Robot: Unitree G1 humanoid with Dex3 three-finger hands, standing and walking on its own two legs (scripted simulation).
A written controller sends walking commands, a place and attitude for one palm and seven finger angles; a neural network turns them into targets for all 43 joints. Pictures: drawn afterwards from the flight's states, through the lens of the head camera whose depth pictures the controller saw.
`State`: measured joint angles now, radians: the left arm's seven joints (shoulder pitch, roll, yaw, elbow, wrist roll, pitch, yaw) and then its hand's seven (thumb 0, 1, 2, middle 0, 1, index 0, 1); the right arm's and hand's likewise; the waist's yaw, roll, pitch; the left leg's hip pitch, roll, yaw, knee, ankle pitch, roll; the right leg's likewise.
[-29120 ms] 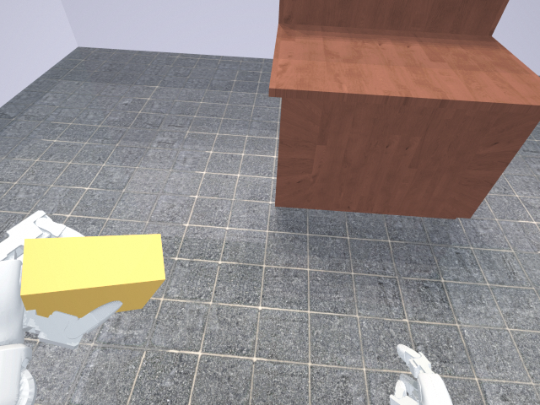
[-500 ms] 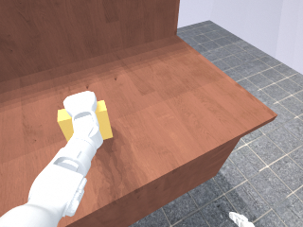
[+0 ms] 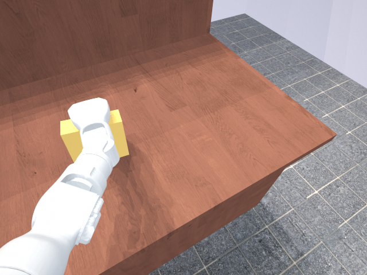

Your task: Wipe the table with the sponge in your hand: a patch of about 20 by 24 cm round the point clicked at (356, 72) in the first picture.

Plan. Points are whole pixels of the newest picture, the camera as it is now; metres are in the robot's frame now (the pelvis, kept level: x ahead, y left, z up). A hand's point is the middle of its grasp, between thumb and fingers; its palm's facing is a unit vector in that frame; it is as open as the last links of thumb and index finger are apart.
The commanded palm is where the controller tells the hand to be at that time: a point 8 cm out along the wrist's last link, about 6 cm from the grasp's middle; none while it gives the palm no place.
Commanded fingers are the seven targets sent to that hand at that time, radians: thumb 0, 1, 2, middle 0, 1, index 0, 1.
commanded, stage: wipe back along the third lane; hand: left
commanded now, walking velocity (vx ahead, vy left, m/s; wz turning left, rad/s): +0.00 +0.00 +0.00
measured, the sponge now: (99, 144) +0.44 +0.22 +0.00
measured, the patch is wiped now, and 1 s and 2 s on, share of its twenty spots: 0.95 0.95 0.95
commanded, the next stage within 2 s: slide back across to the middle lane in 1.58 s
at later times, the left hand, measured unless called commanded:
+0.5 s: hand (101, 144) +0.40 +0.19 +0.05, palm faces -0.02 -0.05 -1.00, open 9.7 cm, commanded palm +0.35 +0.17 +0.08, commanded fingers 0.00 0.10 1.30 -1.20 -1.60 -1.20 -1.60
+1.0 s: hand (109, 161) +0.36 +0.17 +0.05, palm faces -0.01 -0.06 -1.00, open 9.7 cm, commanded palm +0.31 +0.14 +0.08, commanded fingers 0.00 0.10 1.30 -1.20 -1.60 -1.20 -1.60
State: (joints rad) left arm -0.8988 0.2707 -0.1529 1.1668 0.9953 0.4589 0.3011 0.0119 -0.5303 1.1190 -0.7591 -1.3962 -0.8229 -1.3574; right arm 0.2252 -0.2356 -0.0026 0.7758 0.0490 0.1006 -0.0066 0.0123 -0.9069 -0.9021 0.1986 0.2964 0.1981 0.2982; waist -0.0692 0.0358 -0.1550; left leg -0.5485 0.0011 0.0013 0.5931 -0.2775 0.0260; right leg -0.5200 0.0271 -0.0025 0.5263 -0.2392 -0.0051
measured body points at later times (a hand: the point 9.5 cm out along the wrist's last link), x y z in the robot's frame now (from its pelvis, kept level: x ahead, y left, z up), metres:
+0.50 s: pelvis +0.02 +0.00 +0.01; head +0.02 -0.01 +0.46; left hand +0.40 +0.19 +0.10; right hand +0.22 -0.21 -0.10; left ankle +0.00 +0.10 -0.73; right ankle +0.00 -0.12 -0.73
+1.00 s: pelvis +0.02 -0.02 +0.01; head +0.00 -0.04 +0.46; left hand +0.35 +0.17 +0.10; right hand +0.24 -0.23 -0.08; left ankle +0.00 +0.10 -0.73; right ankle +0.00 -0.12 -0.73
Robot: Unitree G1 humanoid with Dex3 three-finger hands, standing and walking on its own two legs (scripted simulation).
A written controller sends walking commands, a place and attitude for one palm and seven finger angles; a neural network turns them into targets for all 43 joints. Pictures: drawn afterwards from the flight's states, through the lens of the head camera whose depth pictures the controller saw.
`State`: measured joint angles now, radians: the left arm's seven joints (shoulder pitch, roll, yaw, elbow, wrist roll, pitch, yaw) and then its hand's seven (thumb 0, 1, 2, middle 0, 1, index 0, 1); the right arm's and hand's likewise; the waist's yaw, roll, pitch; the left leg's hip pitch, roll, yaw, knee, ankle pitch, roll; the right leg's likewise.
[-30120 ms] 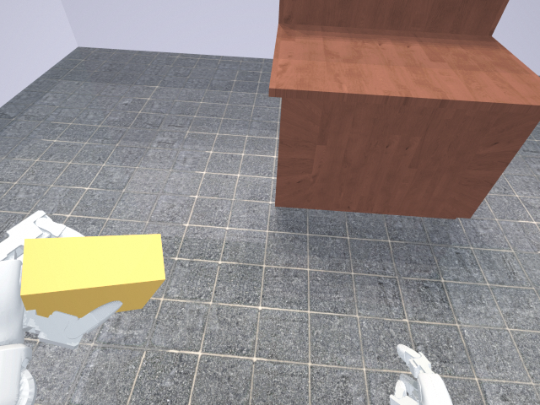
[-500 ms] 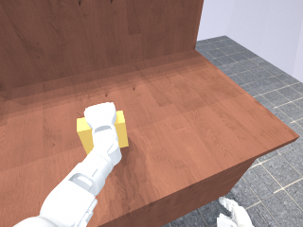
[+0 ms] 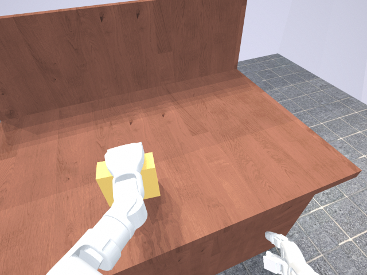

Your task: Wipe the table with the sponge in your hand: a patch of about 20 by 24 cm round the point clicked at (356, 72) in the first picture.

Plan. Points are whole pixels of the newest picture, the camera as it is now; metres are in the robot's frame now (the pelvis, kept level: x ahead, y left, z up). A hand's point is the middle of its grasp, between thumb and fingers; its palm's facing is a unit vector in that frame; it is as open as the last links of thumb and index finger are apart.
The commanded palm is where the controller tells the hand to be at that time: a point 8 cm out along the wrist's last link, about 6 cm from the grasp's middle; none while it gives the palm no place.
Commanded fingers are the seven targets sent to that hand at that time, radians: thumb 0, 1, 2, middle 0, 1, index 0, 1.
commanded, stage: wipe back along the third lane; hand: left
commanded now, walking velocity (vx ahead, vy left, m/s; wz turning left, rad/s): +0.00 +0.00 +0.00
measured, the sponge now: (132, 184) +0.34 +0.18 -0.01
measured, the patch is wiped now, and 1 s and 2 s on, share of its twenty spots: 0.95 0.95 0.95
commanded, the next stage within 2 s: slide back across to the middle lane in 0.58 s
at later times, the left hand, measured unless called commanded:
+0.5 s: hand (138, 189) +0.30 +0.14 +0.04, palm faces +0.02 -0.07 -1.00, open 9.7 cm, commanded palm +0.24 +0.12 +0.07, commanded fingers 0.00 0.10 1.30 -1.20 -1.60 -1.20 -1.60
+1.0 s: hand (132, 196) +0.28 +0.15 +0.05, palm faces +0.05 -0.17 -0.98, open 9.6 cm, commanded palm +0.22 +0.16 +0.09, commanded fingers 0.00 0.10 1.30 -1.20 -1.60 -1.20 -1.60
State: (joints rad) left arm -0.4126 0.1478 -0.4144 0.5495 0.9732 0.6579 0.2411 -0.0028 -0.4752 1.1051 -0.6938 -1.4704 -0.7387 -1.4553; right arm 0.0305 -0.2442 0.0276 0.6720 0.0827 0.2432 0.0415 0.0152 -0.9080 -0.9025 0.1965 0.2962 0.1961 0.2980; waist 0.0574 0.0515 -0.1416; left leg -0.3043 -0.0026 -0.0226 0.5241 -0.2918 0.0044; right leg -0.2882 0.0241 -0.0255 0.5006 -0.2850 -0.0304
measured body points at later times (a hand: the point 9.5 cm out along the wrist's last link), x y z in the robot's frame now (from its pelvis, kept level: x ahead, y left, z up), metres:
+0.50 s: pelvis -0.01 -0.01 +0.00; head -0.05 -0.04 +0.45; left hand +0.29 +0.14 +0.09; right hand +0.23 -0.21 -0.07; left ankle -0.02 +0.12 -0.74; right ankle -0.02 -0.10 -0.74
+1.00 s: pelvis -0.01 -0.02 +0.00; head -0.06 -0.05 +0.45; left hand +0.27 +0.16 +0.10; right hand +0.23 -0.23 -0.07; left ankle -0.02 +0.12 -0.74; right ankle -0.02 -0.10 -0.74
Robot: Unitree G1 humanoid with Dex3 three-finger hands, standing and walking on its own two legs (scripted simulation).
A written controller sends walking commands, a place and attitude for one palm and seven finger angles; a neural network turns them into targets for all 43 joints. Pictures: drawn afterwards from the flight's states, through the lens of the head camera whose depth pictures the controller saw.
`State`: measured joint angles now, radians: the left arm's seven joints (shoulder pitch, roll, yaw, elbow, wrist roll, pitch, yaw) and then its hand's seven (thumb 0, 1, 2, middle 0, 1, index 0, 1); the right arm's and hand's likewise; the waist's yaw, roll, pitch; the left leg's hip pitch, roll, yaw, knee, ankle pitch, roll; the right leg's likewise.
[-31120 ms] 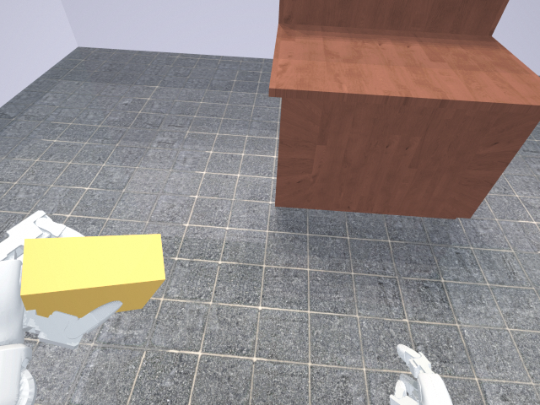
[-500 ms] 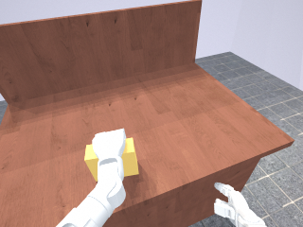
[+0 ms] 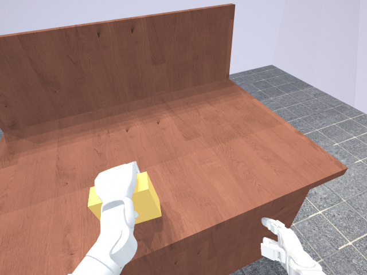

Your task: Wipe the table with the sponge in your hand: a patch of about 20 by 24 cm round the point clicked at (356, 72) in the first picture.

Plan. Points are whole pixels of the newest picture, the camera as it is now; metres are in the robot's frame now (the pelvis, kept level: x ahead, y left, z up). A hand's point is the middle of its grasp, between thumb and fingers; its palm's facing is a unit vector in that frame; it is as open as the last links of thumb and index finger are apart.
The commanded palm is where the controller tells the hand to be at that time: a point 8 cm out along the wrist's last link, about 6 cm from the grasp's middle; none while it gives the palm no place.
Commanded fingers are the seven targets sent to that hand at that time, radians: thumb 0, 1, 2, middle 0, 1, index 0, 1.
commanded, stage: slide back across to the middle lane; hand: left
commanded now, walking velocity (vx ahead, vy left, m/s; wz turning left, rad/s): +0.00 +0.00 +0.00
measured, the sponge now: (130, 206) +0.28 +0.18 +0.00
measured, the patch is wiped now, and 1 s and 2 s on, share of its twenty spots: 0.95 0.95 0.95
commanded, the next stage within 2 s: wipe forward along the middle lane in 0.32 s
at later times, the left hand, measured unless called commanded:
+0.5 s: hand (99, 208) +0.24 +0.23 +0.05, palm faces +0.04 -0.17 -0.98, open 9.6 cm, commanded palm +0.21 +0.23 +0.09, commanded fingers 0.00 0.10 1.30 -1.20 -1.60 -1.20 -1.60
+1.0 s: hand (95, 194) +0.28 +0.26 +0.04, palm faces -0.03 -0.08 -1.00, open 9.6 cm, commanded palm +0.26 +0.26 +0.07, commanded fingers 0.00 0.10 1.30 -1.20 -1.60 -1.20 -1.60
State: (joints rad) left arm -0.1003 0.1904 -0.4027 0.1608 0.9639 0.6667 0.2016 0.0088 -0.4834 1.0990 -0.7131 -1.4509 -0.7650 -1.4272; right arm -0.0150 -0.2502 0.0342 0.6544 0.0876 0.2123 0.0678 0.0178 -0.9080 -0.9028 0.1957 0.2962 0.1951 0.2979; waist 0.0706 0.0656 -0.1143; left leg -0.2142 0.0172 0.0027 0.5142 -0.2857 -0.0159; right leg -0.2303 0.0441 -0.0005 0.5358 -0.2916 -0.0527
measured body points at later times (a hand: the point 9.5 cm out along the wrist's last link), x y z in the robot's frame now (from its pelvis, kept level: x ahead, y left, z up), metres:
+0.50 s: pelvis -0.01 +0.01 +0.00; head -0.05 -0.03 +0.45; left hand +0.24 +0.23 +0.10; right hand +0.24 -0.20 -0.06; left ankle -0.01 +0.13 -0.73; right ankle +0.00 -0.09 -0.73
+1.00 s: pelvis -0.02 +0.00 +0.00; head -0.04 -0.03 +0.45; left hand +0.28 +0.26 +0.09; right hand +0.20 -0.22 -0.09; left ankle -0.01 +0.13 -0.73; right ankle +0.00 -0.09 -0.73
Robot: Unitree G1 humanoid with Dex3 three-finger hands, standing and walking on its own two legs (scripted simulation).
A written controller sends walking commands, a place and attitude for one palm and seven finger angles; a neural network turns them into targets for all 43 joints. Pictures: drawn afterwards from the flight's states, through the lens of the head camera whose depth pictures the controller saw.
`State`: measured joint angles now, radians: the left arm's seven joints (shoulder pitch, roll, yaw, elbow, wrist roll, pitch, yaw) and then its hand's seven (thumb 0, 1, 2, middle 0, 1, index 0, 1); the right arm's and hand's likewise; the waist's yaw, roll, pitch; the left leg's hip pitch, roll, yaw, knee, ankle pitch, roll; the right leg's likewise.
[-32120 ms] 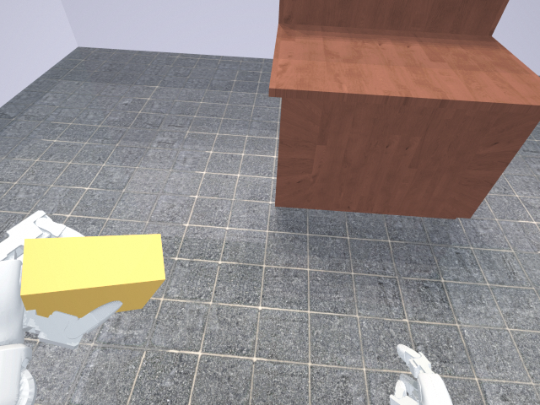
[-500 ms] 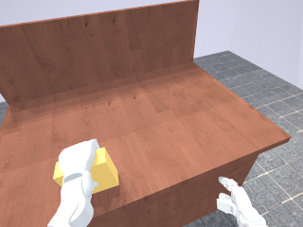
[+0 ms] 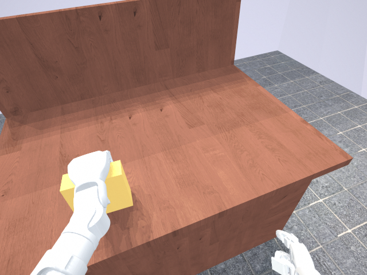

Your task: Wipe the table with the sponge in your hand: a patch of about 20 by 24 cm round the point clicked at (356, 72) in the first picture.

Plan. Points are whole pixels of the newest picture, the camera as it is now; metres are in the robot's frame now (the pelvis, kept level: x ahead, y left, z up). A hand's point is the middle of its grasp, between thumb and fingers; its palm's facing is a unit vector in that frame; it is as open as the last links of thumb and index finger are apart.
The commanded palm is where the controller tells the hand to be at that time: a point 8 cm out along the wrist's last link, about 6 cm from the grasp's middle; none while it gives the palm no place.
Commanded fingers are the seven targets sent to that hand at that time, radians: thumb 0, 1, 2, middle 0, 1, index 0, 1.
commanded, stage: wipe forward along the middle lane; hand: left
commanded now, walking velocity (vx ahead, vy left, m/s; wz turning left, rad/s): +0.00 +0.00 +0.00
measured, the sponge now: (102, 196) +0.30 +0.25 -0.01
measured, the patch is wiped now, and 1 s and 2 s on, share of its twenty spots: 0.95 0.95 0.95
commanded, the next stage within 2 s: slide back across to the first lane in 1.04 s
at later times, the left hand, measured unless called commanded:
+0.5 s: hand (97, 164) +0.36 +0.27 +0.04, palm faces -0.08 -0.04 -1.00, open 9.6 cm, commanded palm +0.34 +0.27 +0.07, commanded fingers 0.00 0.10 1.30 -1.20 -1.60 -1.20 -1.60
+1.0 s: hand (94, 150) +0.41 +0.30 +0.04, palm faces -0.10 -0.03 -0.99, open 9.6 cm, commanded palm +0.39 +0.30 +0.08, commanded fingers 0.00 0.10 1.30 -1.20 -1.60 -1.20 -1.60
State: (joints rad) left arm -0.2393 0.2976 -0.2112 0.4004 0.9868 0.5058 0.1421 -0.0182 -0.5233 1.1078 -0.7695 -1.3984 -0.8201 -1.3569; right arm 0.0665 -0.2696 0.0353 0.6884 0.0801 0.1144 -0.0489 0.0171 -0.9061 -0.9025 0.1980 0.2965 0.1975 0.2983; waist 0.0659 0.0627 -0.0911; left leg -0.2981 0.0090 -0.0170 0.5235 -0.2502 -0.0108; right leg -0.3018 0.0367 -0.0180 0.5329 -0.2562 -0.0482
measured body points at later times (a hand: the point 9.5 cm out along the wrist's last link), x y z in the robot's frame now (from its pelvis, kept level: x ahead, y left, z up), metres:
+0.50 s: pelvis +0.00 +0.00 +0.00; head +0.01 -0.02 +0.45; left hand +0.36 +0.27 +0.09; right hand +0.16 -0.25 -0.12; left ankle +0.02 +0.13 -0.73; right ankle +0.01 -0.09 -0.73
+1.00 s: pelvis +0.00 +0.02 -0.01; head +0.03 +0.02 +0.44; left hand +0.41 +0.30 +0.10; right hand +0.13 -0.23 -0.13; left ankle +0.02 +0.13 -0.73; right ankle +0.01 -0.09 -0.73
